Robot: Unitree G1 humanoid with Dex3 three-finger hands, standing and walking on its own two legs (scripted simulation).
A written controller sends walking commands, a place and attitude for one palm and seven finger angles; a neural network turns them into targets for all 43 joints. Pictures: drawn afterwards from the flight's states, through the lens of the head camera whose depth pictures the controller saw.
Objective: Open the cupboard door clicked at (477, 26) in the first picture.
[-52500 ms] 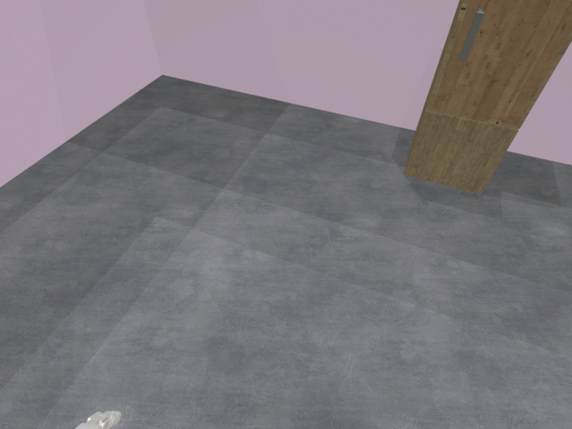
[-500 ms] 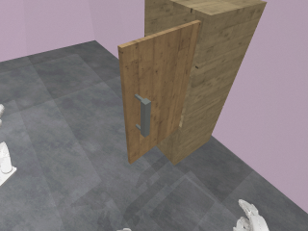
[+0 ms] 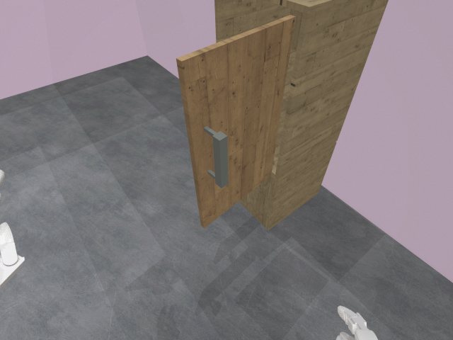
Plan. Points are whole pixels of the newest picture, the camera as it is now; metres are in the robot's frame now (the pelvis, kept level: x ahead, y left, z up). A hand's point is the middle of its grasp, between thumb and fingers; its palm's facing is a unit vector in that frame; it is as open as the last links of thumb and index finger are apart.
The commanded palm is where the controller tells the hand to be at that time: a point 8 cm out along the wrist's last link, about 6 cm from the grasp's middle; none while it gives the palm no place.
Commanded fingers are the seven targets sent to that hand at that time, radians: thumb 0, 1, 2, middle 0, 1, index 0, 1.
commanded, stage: stop stepping back and stand still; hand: left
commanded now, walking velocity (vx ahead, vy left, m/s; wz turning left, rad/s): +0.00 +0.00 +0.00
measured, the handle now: (215, 157) +0.55 +0.07 -0.02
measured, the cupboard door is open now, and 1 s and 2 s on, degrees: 96 96 96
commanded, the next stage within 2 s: let the arm hang, fingers relaxed in 0.66 s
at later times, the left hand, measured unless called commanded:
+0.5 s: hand (1, 290) +0.15 +0.29 +0.14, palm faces +0.44 -0.77 -0.47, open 7.4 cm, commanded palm +0.10 +0.31 +0.18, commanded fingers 0.00 0.90 0.90 -0.20 -0.30 -0.20 -0.30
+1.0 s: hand out of the picture +0.08 +0.22 -0.13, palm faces +0.00 -0.95 -0.31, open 7.4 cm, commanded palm none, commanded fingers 0.00 0.90 0.90 -0.20 -0.30 -0.20 -0.30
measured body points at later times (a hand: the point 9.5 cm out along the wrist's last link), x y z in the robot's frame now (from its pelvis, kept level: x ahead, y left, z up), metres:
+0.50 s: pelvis -0.04 +0.01 +0.00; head -0.04 +0.01 +0.45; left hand +0.12 +0.32 +0.17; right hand +0.13 -0.22 -0.08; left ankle +0.02 +0.12 -0.74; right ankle -0.03 -0.10 -0.74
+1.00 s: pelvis -0.04 +0.00 -0.01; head -0.03 -0.01 +0.44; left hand +0.08 +0.27 -0.11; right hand +0.09 -0.26 -0.13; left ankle +0.02 +0.12 -0.74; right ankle -0.03 -0.10 -0.74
